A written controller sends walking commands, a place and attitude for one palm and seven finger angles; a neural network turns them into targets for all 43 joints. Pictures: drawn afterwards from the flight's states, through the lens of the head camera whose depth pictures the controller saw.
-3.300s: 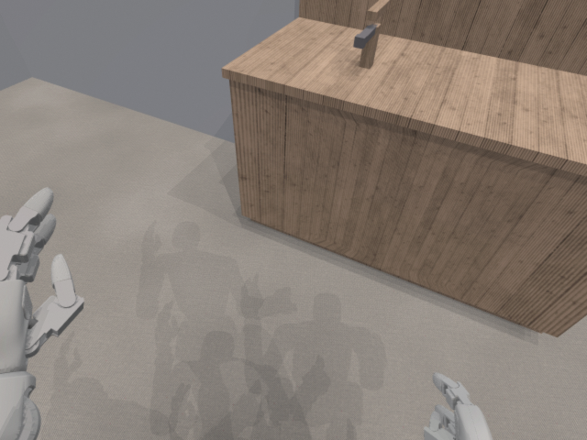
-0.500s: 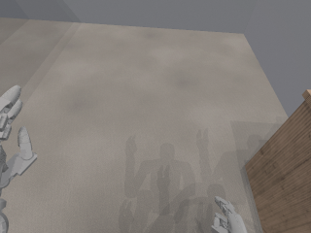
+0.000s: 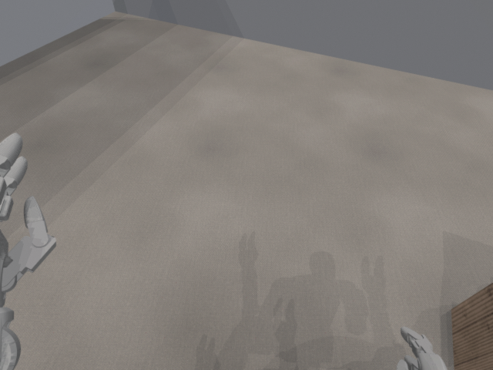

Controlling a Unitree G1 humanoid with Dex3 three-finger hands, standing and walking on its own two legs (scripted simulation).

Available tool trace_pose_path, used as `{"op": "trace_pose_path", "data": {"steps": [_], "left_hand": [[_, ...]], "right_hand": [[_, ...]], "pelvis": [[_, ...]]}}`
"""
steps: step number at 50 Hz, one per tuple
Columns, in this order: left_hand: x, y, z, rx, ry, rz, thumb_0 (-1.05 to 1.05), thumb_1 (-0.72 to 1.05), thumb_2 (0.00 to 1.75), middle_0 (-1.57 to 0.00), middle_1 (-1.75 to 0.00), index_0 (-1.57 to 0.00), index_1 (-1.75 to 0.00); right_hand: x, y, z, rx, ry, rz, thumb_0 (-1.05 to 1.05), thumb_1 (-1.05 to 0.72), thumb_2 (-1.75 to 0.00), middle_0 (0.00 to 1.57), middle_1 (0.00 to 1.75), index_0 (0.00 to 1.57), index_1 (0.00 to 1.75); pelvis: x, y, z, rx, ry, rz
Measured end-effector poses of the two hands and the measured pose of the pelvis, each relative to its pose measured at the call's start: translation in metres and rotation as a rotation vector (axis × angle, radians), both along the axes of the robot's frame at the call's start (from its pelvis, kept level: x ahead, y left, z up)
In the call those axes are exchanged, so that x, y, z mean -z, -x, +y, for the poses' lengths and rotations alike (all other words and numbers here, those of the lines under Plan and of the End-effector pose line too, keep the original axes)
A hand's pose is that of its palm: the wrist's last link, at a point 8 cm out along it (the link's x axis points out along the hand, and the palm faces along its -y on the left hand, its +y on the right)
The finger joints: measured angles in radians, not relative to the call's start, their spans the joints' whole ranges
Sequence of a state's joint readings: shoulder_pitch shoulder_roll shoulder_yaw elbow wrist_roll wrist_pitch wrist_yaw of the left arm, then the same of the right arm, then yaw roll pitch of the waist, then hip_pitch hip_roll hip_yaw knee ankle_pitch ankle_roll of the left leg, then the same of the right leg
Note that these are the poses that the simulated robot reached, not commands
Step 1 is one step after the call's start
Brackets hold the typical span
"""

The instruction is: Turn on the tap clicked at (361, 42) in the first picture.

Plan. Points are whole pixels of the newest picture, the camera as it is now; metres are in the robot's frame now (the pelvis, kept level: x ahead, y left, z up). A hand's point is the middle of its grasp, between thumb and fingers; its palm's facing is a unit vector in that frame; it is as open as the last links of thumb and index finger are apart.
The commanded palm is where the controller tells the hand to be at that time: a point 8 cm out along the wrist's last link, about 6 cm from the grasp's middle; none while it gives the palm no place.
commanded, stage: walk to a spot facing it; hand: left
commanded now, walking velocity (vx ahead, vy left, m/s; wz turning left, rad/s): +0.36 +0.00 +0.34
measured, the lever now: out of the picture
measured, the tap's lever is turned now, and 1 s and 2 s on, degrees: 0 0 0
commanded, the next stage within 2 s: turn to face it in 1.00 s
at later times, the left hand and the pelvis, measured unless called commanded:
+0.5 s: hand (41, 228) +0.24 +0.28 +0.16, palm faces +0.56 -0.72 -0.41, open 7.5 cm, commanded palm +0.17 +0.31 +0.17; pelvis +0.05 +0.00 -0.02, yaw +9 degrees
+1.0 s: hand (62, 137) +0.39 +0.32 +0.18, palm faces +0.52 -0.75 -0.40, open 7.5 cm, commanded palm +0.32 +0.35 +0.17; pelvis +0.20 +0.05 +0.00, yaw +9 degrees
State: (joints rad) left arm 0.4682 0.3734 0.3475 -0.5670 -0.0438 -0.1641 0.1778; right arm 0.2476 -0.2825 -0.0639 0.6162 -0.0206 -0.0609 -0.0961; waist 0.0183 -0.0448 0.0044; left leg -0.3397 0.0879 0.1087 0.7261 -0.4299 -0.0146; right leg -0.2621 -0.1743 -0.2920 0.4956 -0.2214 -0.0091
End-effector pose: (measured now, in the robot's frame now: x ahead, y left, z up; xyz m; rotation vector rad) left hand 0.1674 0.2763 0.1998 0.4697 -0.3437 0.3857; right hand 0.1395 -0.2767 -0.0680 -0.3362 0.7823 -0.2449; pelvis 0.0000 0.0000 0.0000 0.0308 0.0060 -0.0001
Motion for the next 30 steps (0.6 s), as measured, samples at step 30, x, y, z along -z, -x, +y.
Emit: {"op": "trace_pose_path", "data": {"steps": [30], "left_hand": [[0.033,-0.053,0.026,-0.138,0.030,0.130,0.02,0.88,0.90,-0.21,-0.30,-0.21,-0.30]], "right_hand": [[0.033,-0.123,0.064,-0.189,-0.133,0.071,0.02,-0.90,-0.90,0.20,0.30,0.21,0.30]], "pelvis": [[0.005,-0.079,0.007,-0.161,0.019,-0.012]]}}
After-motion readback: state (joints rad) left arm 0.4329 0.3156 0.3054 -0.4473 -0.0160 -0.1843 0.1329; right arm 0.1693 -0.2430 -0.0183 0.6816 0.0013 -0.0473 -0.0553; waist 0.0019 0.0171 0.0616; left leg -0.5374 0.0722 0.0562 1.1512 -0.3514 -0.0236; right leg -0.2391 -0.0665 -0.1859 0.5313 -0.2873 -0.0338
